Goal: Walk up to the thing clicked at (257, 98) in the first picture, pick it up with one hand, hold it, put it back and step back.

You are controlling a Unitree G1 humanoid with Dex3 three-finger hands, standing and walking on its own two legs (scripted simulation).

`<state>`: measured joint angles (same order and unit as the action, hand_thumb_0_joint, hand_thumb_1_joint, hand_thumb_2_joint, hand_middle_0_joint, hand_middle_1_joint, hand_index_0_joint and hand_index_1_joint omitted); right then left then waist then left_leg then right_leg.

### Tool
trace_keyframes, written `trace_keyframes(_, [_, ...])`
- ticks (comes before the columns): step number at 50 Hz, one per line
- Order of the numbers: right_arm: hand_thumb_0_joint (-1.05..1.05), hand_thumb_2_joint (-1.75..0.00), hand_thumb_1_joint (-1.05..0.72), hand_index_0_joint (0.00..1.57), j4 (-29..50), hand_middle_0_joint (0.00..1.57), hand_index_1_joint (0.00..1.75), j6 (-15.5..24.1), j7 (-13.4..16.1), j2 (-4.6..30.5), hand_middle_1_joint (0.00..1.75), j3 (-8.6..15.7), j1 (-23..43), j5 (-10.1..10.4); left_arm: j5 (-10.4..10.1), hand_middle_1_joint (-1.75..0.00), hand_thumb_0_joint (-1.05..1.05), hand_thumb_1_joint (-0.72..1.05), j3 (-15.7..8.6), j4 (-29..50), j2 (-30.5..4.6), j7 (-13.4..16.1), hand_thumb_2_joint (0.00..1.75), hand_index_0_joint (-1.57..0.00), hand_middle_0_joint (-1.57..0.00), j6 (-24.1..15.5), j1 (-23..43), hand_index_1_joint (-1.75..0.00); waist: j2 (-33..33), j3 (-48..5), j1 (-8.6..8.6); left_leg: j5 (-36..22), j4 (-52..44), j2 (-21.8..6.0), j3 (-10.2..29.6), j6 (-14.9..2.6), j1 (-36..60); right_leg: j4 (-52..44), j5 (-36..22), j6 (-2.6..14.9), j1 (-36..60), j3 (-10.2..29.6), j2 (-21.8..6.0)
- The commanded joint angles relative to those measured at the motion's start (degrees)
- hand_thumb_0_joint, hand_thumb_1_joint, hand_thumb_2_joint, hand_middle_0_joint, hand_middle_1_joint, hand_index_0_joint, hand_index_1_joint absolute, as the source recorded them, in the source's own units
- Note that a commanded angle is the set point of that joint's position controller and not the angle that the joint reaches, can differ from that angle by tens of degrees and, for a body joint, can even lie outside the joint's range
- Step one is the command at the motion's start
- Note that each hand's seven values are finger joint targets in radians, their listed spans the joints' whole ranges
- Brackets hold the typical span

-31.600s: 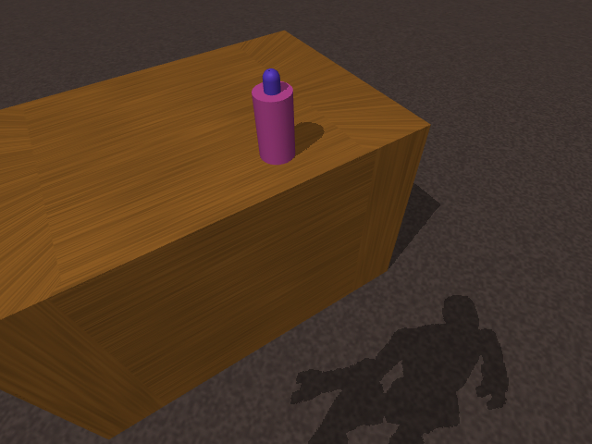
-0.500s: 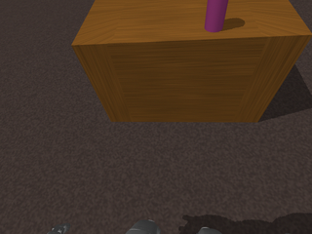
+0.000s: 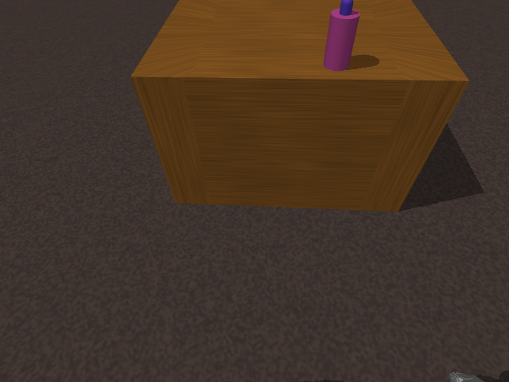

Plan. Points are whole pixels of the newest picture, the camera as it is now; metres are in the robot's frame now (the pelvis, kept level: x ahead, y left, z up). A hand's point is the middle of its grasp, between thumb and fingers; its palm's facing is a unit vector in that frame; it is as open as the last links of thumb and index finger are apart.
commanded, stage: step back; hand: right
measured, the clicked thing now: (341, 33) +1.10 -0.19 +0.04
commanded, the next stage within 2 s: stand in 0.78 s
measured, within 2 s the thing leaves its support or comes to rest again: neither
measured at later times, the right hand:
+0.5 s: hand out of the picture +0.09 -0.25 -0.15, palm faces +0.02 +0.93 -0.36, open 7.4 cm
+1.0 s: hand (424, 379) +0.17 -0.24 -0.13, palm faces +0.00 +0.94 -0.35, open 7.4 cm
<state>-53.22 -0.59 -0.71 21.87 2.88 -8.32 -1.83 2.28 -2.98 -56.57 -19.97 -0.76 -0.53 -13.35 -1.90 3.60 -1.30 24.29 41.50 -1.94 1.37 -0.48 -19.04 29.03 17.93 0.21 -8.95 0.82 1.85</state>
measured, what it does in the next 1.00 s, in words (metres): steps on the spot: right foot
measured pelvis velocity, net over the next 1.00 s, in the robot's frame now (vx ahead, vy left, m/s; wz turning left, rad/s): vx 0.07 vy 0.01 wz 0.00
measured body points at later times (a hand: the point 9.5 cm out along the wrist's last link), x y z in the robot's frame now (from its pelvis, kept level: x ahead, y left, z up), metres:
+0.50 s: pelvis +0.03 +0.02 +0.00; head +0.05 +0.02 +0.45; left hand +0.12 +0.33 -0.12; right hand +0.09 -0.30 -0.13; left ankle +0.05 +0.14 -0.73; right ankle +0.06 -0.12 -0.73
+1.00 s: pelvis +0.07 +0.01 +0.01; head +0.08 +0.02 +0.46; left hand +0.18 +0.31 -0.12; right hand +0.17 -0.29 -0.11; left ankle +0.05 +0.13 -0.73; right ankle +0.06 -0.12 -0.73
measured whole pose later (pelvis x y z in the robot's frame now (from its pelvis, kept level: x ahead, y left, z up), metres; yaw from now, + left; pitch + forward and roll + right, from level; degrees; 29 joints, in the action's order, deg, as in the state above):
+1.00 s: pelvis +0.07 +0.01 +0.01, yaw +0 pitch -2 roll +0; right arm -62.6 1.6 -0.3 19.7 0.4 -3.5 -0.1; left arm 0.1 -0.6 -62.8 -19.5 -0.5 -0.6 -2.6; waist 1.0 3.4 0.5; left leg 13.4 21.5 -0.8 -1.5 0.4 -5.9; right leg 21.8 12.2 -1.4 -7.4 -1.3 -2.1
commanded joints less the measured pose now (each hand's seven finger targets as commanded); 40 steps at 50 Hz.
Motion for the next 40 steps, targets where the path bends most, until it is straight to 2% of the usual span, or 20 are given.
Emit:
trace_keyframes(1, [0.0, -0.9, -0.9, 0.2, 4.1, 0.2, 0.3, 2.1, 0.0, 11.2, 0.3, 3.1, 3.0, 0.2, -0.1, -0.3, 0.0, 0.9, -4.1, 6.0, -16.2, 1.2, 0.9, -0.2, -0.2, -2.7, 5.8, -0.3, 7.8, 2.8, 0.31, 3.8, 2.4, -0.8, 1.5, 0.31, -8.0, -13.8, 8.5, 11.55, -1.6, 19.7, -18.4])
trace_keyframes(4, [0.0, -0.9, -0.9, 0.2, 3.6, 0.2, 0.3, 2.6, -0.5, 9.8, 0.3, 3.0, 3.2, -0.1, -0.1, -0.3, 0.0, 0.9, -3.8, 4.9, -16.6, 1.0, 0.9, -0.2, -0.2, -2.8, 4.0, -0.3, 11.0, 1.6, -0.49, -0.9, -2.4, 0.1, -1.1, 0.53, -4.0, -11.9, 0.1, 9.86, -2.7, 14.5, -16.1])
trace_keyframes(8, [0.0, -0.9, -0.9, 0.2, 0.2, 0.2, 0.3, 3.2, -0.1, 9.5, 0.3, 3.9, -3.3, -0.1, -0.6, -0.3, 0.0, 0.9, -2.1, 5.6, -14.2, 0.4, 0.9, -0.2, -0.2, -1.6, 6.0, -0.3, 8.1, -1.9, 3.26, -9.4, -15.8, 2.5, -2.6, -0.23, 15.3, -0.8, -4.1, 5.66, -12.8, 5.0, -10.3])
trace_keyframes(9, [0.0, -0.9, -0.9, 0.2, -0.4, 0.2, 0.3, 3.4, 0.3, 11.3, 0.3, 4.6, -5.2, -0.5, -0.7, -0.3, 0.0, 0.9, -1.3, 6.1, -12.0, 0.3, 0.9, -0.2, -0.2, -1.4, 6.1, -0.3, 3.2, -3.1, 4.14, -6.0, -19.0, -2.5, 4.7, -1.58, 19.1, 5.4, -1.0, 4.4, -17.2, 2.2, -7.1])
trace_keyframes(10, [0.0, -0.9, -0.9, 0.2, -0.2, 0.2, 0.3, 3.5, 0.4, 15.6, 0.3, 5.1, -6.2, -0.7, -1.4, -0.3, 0.0, 0.9, -0.9, 6.5, -9.8, 0.3, 0.9, -0.2, -0.2, -1.1, 5.8, -0.3, -6.8, -4.5, 4.27, 8.8, -27.0, -14.0, 23.3, -7.08, 18.3, 15.3, 10.5, 2.04, -22.1, -1.3, -1.3])
trace_keyframes(11, [0.0, -0.9, -0.9, 0.2, 0.0, 0.2, 0.3, 3.5, 0.3, 18.6, 0.3, 5.9, -5.8, -0.5, -1.0, -0.3, 0.0, 0.9, -2.3, 5.0, -14.1, 0.8, 0.9, -0.2, -0.2, -0.6, 4.8, -0.3, -4.6, -2.8, 4.14, 21.5, -30.6, -18.6, 28.7, -12.11, 11.0, 23.0, 15.8, 2.13, -19.7, 3.0, -2.7])
trace_keyframes(12, [0.0, -0.9, -0.9, 0.2, 0.5, 0.2, 0.3, 3.3, 0.4, 19.1, 0.3, 6.1, -3.5, -0.5, -0.9, -0.3, 0.0, 0.9, -2.7, 4.6, -15.8, 0.9, 0.9, -0.2, -0.2, -0.7, 3.3, -0.3, -4.4, -0.3, 3.04, 22.0, -31.5, -19.6, 29.4, -13.56, 8.0, 25.0, 15.6, 2.1, -19.3, 4.3, -3.7])
trace_keyframes(15, [0.0, -0.9, -0.9, 0.2, 1.4, 0.2, 0.3, 4.0, 0.7, 14.1, 0.3, 4.6, -0.1, -0.8, -1.3, -0.3, 0.0, 0.9, -2.6, 2.9, -13.9, 0.5, 0.9, -0.2, -0.2, -1.0, 0.2, -0.3, -4.3, -0.4, 0.64, 4.2, -27.2, -14.2, 16.8, -10.19, 9.7, 20.5, 11.0, 2.09, -18.4, 4.5, -5.6])
trace_keyframes(19, [0.0, -0.9, -0.9, 0.2, 1.1, 0.2, 0.3, 3.8, 0.7, 13.2, 0.3, 4.2, 1.0, -0.5, -1.4, -0.3, 0.0, 0.9, -2.6, 2.5, -11.5, 0.4, 0.9, -0.2, -0.2, -1.2, 0.5, -0.3, -8.4, -3.4, 0.67, -15.5, -22.0, -12.3, 9.1, -9.04, 6.9, 7.8, 5.8, 0.6, -7.4, -0.3, -4.6])
trace_keyframes(21, [0.0, -0.9, -0.9, 0.2, 1.4, 0.2, 0.3, 2.9, 0.8, 11.4, 0.3, 3.1, 3.5, 0.5, -1.2, -0.3, 0.0, 0.9, -2.6, 1.1, -10.7, 1.0, 0.9, -0.2, -0.2, -1.6, -0.8, -0.3, -6.5, -5.0, -1.54, -21.6, -15.5, -9.6, 3.9, -6.3, 3.5, -3.7, -4.9, 0.83, 1.0, -3.1, -2.5])
trace_keyframes(23, [0.0, -0.9, -0.9, 0.2, 1.7, 0.2, 0.3, 2.3, 1.1, 8.0, 0.3, 1.7, 3.8, 1.7, -0.5, -0.3, 0.0, 0.9, -3.5, 0.5, -13.6, 1.7, 0.9, -0.2, -0.2, -1.8, -0.9, -0.3, 0.5, -6.8, -2.1, -17.8, -8.3, -5.3, 0.5, -2.16, -1.7, -6.0, -11.8, 2.08, 7.4, 2.4, -5.5])
trace_keyframes(24, [0.0, -0.9, -0.9, 0.2, 1.8, 0.2, 0.3, 2.1, 1.2, 6.8, 0.3, 1.0, 2.7, 1.9, -0.3, -0.3, 0.0, 0.9, -3.9, 1.2, -16.0, 1.9, 0.9, -0.2, -0.2, -1.9, 1.1, -0.3, 7.2, -6.2, -0.7, -11.6, -5.0, -1.4, -1.2, -0.17, -5.2, -8.8, -10.2, 4.36, 6.9, 11.5, -11.5])
trace_keyframes(25, [0.0, -0.9, -0.9, 0.2, 0.7, 0.2, 0.3, 1.7, 1.3, 6.3, 0.3, 0.8, 1.3, 1.7, -0.6, -0.3, 0.0, 0.9, -3.5, 2.2, -17.7, 1.9, 0.9, -0.2, -0.2, -1.9, 4.3, -0.3, 9.4, -5.2, 0.27, 0.9, -3.2, 0.7, -1.4, 1.06, -1.4, -12.8, -1.3, 8.75, -1.7, 19.7, -19.2])
trace_keyframes(26, [0.0, -0.9, -0.9, 0.2, -1.8, 0.2, 0.3, 1.3, 1.4, 8.3, 0.3, 1.7, -1.9, 1.6, -0.5, -0.3, 0.0, 0.9, -3.1, 3.7, -18.6, 1.5, 0.9, -0.2, -0.2, -1.7, 11.5, -0.3, 10.3, -3.3, 2.6, 4.4, -1.5, -0.1, -0.5, 1.14, 6.2, -11.7, 3.3, 11.95, -11.4, 19.7, -21.2])
trace_keyframes(28, [0.0, -0.9, -0.9, 0.2, -4.5, 0.2, 0.3, 1.9, 1.3, 9.4, 0.3, 1.6, -3.8, 1.2, -1.0, -0.3, 0.0, 0.9, -2.0, 3.9, -14.6, 1.3, 0.9, -0.2, -0.2, -1.4, 13.3, -0.3, 6.5, -2.4, 4.26, -6.2, -14.8, -2.0, 0.1, 0.17, 10.7, -7.4, -3.7, 6.16, -11.5, 9.9, -14.6])
trace_keyframes(29, [0.0, -0.9, -0.9, 0.2, -4.7, 0.2, 0.3, 2.4, 1.3, 10.7, 0.3, 1.7, -2.5, 1.2, -1.5, -0.3, 0.0, 0.9, -1.9, 3.9, -12.9, 1.4, 0.9, -0.2, -0.2, -1.5, 13.0, -0.3, 4.4, -3.5, 2.99, -17.2, -16.2, -4.4, 3.1, -0.97, 8.7, -4.0, -11.0, 3.45, -7.1, 5.4, -10.8])
trace_keyframes(30, [0.0, -0.9, -0.9, 0.2, -4.7, 0.2, 0.3, 2.7, 1.4, 11.3, 0.3, 1.6, -0.6, 1.3, -1.7, -0.3, 0.0, 0.9, -1.9, 2.6, -12.4, 1.3, 0.9, -0.2, -0.2, -1.5, 11.5, -0.3, 2.9, -4.8, 1.38, -21.8, -17.1, -6.0, 5.0, -2.02, 6.5, -1.8, -15.3, 2.42, -2.5, 2.6, -8.5])
trace_keyframes(32, [0.0, -0.9, -0.9, 0.2, -4.5, 0.2, 0.3, 2.8, 1.3, 10.5, 0.3, 0.8, 2.8, 1.3, -1.6, -0.3, 0.0, 0.9, -2.0, 0.8, -13.6, 1.2, 0.9, -0.2, -0.2, -1.4, 9.4, -0.3, 4.9, -5.9, -0.5, -21.2, -15.9, -5.5, 3.7, -2.22, 4.7, -4.5, -13.1, 2.33, 1.3, 3.6, -8.5])
trace_keyframes(36, [0.0, -0.9, -0.9, 0.2, -6.1, 0.2, 0.3, 2.8, 1.7, 10.4, 0.3, 0.9, 2.0, 1.1, -1.8, -0.3, 0.0, 0.9, -2.2, 0.0, -13.7, 1.5, 0.9, -0.2, -0.2, -1.3, 11.4, -0.3, 2.4, -8.4, 0.76, -31.0, -15.3, -4.6, 1.4, -1.21, 8.6, -2.6, -24.6, 2.72, 3.8, 2.6, -9.9])
trace_keyframes(40, [0.0, -0.9, -0.9, 0.2, -6.2, 0.2, 0.3, 3.2, 1.5, 10.7, 0.3, 0.3, 3.6, 1.2, -2.9, -0.3, 0.0, 0.9, -0.5, -1.7, -10.6, 1.1, 0.9, -0.2, -0.2, -1.1, 10.3, -0.3, -2.4, -8.0, 0.62, -33.4, -20.2, -6.3, 4.1, -1.24, 11.8, -4.5, -22.6, 1.14, 4.4, 2.9, -8.8])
